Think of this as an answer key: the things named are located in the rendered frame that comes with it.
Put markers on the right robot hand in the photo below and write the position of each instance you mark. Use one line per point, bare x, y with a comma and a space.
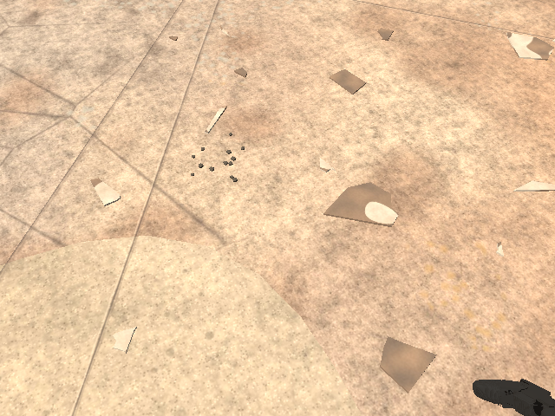
525, 397

